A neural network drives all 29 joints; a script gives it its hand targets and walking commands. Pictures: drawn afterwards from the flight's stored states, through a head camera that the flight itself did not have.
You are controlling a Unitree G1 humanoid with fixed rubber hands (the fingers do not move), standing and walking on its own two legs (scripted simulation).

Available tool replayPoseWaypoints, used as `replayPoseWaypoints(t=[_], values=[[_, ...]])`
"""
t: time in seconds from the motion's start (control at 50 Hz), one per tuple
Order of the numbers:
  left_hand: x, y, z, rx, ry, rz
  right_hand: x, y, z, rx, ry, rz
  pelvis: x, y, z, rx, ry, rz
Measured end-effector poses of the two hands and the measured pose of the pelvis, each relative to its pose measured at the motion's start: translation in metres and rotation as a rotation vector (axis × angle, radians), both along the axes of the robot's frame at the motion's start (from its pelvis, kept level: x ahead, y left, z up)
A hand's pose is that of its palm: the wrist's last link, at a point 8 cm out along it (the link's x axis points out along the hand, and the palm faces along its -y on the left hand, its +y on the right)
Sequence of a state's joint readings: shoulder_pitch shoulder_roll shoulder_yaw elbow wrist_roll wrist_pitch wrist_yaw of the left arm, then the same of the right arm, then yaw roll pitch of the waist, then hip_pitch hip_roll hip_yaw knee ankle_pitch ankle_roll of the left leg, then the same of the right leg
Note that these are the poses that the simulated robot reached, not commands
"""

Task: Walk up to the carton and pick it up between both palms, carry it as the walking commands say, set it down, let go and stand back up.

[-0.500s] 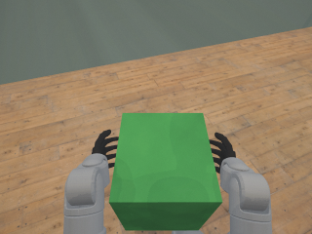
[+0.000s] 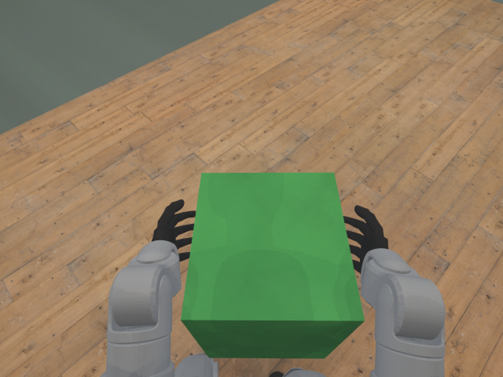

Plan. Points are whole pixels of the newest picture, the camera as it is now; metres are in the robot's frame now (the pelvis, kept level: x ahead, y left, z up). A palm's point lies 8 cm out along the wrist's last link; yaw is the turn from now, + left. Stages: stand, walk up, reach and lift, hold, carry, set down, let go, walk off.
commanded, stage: carry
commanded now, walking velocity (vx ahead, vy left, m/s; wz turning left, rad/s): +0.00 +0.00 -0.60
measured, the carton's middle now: (267, 271) +0.28 -0.01 -0.01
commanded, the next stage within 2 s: none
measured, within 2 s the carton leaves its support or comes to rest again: neither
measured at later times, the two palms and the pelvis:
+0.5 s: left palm (183, 264) +0.25 +0.10 +0.09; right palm (423, 324) +0.17 -0.18 +0.10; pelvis -0.04 +0.02 +0.02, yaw -15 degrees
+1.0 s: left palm (316, 295) +0.22 -0.07 +0.07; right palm out of the picture +0.04 -0.30 +0.06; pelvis -0.09 -0.03 +0.00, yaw -34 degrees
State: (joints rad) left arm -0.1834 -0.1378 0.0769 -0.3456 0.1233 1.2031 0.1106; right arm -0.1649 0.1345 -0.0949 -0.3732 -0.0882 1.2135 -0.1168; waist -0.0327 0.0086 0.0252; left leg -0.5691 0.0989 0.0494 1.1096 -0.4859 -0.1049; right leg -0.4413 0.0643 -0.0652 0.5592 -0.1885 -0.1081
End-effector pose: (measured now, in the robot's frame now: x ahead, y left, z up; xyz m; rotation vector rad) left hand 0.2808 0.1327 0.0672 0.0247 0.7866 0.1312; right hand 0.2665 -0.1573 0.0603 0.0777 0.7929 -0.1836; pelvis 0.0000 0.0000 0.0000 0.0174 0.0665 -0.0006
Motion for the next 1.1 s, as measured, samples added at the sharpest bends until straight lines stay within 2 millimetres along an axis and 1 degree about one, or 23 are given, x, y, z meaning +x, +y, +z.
replayPoseWaypoints(t=[0.06,0.14,0.28,0.34,0.42,0.5,0.58,0.66,0.72,0.76,0.78,0.84,0.88,0.94,1.02,1.1], values=[[-0.004,-0.008,0.007,-0.001,-0.022,-0.011,-0.007,-0.008,0.007,-0.002,-0.022,-0.010,-0.006,-0.004,0.003,0.009,0.006,-0.028],[-0.010,-0.013,0.017,-0.006,-0.044,-0.020,-0.016,-0.013,0.018,-0.009,-0.044,-0.018,-0.013,-0.006,0.006,0.023,0.014,-0.061],[-0.019,-0.017,0.027,-0.024,-0.055,-0.057,-0.036,-0.015,0.032,-0.026,-0.055,-0.056,-0.026,0.002,0.012,0.042,0.027,-0.126],[-0.022,-0.018,0.027,-0.038,-0.053,-0.092,-0.050,-0.016,0.036,-0.045,-0.053,-0.088,-0.033,0.009,0.013,0.038,0.026,-0.167],[-0.027,-0.023,0.022,-0.059,-0.048,-0.157,-0.073,-0.017,0.036,-0.073,-0.047,-0.146,-0.041,0.020,0.011,-0.001,0.013,-0.206],[-0.030,-0.033,0.023,-0.069,-0.024,-0.212,-0.094,-0.023,0.039,-0.089,-0.021,-0.195,-0.044,0.022,0.015,-0.046,-0.002,-0.259],[-0.026,-0.053,0.028,-0.084,-0.043,-0.262,-0.105,-0.038,0.045,-0.098,-0.040,-0.251,-0.047,0.018,0.016,-0.075,-0.007,-0.333],[-0.022,-0.089,0.029,-0.090,-0.063,-0.328,-0.120,-0.066,0.044,-0.100,-0.059,-0.322,-0.050,0.005,0.011,-0.082,0.000,-0.409],[-0.022,-0.124,0.022,-0.082,-0.067,-0.387,-0.136,-0.094,0.033,-0.090,-0.063,-0.382,-0.053,-0.010,0.001,-0.074,0.003,-0.452],[-0.025,-0.149,0.014,-0.065,-0.069,-0.429,-0.148,-0.114,0.021,-0.072,-0.067,-0.424,-0.057,-0.021,-0.009,-0.069,0.005,-0.472],[-0.027,-0.159,0.009,-0.054,-0.060,-0.451,-0.156,-0.122,0.014,-0.059,-0.058,-0.448,-0.061,-0.024,-0.011,-0.067,0.005,-0.485],[-0.041,-0.181,-0.005,-0.027,-0.006,-0.509,-0.182,-0.136,0.000,-0.034,-0.003,-0.502,-0.071,-0.028,-0.009,-0.039,-0.002,-0.512],[-0.050,-0.190,-0.008,-0.011,0.016,-0.539,-0.198,-0.141,-0.005,-0.021,0.020,-0.531,-0.077,-0.030,-0.007,-0.026,0.001,-0.532],[-0.059,-0.199,-0.007,-0.009,0.014,-0.567,-0.214,-0.145,-0.004,-0.014,0.016,-0.561,-0.085,-0.030,-0.004,-0.012,0.006,-0.566],[-0.066,-0.204,0.002,-0.020,-0.020,-0.589,-0.226,-0.147,0.005,-0.025,-0.017,-0.583,-0.092,-0.027,-0.001,0.004,0.013,-0.606],[-0.070,-0.204,0.012,-0.035,-0.044,-0.602,-0.232,-0.144,0.016,-0.041,-0.041,-0.596,-0.095,-0.022,0.001,0.019,0.022,-0.641]])
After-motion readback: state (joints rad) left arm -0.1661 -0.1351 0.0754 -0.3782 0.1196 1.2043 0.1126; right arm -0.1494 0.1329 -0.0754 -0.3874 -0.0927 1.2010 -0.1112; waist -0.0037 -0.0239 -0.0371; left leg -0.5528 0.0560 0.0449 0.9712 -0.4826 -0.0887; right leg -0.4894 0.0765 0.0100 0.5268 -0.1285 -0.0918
